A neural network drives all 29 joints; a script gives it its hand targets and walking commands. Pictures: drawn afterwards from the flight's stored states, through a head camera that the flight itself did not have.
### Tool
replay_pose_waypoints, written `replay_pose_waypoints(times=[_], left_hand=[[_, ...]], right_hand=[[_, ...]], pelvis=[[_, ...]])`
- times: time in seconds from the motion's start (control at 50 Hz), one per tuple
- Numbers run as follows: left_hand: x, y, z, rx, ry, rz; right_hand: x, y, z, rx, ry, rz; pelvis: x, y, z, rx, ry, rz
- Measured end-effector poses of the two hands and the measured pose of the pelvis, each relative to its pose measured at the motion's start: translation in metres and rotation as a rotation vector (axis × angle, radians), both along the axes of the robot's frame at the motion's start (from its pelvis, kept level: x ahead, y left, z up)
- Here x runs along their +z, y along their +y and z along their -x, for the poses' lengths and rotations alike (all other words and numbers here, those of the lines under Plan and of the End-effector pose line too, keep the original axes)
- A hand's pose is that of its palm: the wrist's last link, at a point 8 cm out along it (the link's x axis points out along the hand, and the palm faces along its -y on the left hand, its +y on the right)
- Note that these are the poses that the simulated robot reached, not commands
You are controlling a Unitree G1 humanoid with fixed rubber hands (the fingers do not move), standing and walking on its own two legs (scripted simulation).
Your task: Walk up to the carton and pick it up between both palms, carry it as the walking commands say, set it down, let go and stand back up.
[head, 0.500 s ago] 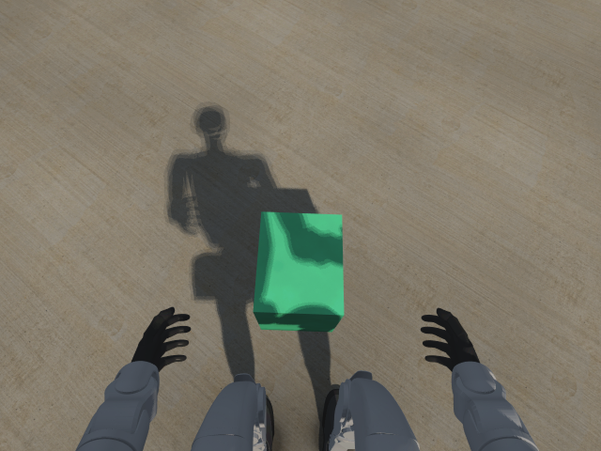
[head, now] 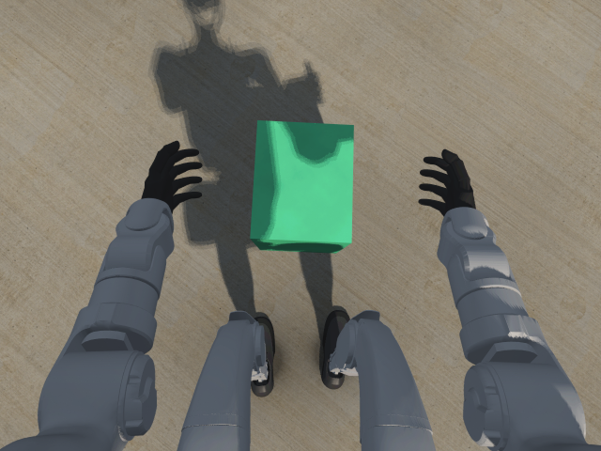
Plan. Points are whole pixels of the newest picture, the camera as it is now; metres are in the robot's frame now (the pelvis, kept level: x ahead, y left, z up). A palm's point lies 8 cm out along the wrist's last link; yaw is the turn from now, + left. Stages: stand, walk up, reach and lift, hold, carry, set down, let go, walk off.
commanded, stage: reach and lift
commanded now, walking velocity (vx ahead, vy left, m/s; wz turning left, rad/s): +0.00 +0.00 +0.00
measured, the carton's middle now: (301, 195) +0.52 +0.00 -0.54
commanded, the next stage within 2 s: none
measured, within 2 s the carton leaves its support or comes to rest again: neither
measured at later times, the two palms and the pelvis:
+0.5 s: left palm (182, 141) +0.50 +0.18 -0.13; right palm (442, 157) +0.48 -0.19 -0.13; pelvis +0.01 +0.00 -0.01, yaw +0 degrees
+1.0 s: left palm (204, 164) +0.51 +0.18 -0.27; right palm (400, 176) +0.50 -0.18 -0.27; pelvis -0.02 +0.00 -0.11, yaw +0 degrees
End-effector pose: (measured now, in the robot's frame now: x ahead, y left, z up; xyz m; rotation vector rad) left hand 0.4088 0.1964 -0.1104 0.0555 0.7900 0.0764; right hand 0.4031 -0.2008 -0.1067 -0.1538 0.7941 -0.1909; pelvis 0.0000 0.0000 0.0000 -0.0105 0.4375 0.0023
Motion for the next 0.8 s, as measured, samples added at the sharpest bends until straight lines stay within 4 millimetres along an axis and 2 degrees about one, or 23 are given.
replay_pose_waypoints(times=[0.12, 0.28, 0.36, 0.48, 0.62, 0.8], left_hand=[[-0.012, 0.002, -0.029, 0.001, -0.039, -0.024], [0.001, -0.011, -0.077, -0.01, -0.139, -0.006], [-0.001, -0.02, -0.092, -0.026, -0.155, -0.002], [-0.019, -0.018, -0.092, -0.008, -0.126, -0.007], [-0.052, -0.013, -0.088, 0.006, -0.09, -0.01], [-0.097, -0.013, -0.097, 0.006, -0.11, 0.002]], right_hand=[[-0.012, 0.003, -0.026, -0.034, -0.048, -0.031], [-0.005, 0.012, -0.066, -0.033, -0.133, -0.061], [-0.005, 0.011, -0.079, -0.053, -0.16, -0.074], [-0.02, 0.006, -0.08, -0.078, -0.148, -0.083], [-0.05, 0.011, -0.082, -0.073, -0.12, -0.095], [-0.098, 0.02, -0.089, -0.075, -0.112, -0.111]], pelvis=[[-0.003, 0.002, -0.009, 0.0, 0.071, 0.002], [-0.006, 0.001, -0.011, 0.0, 0.118, 0.001], [-0.008, 0.001, -0.01, 0.0, 0.141, 0.001], [-0.011, 0.0, -0.008, -0.001, 0.177, 0.0], [-0.019, 0.0, -0.003, 0.0, 0.244, 0.001], [-0.052, 0.0, 0.008, 0.009, 0.312, 0.011]])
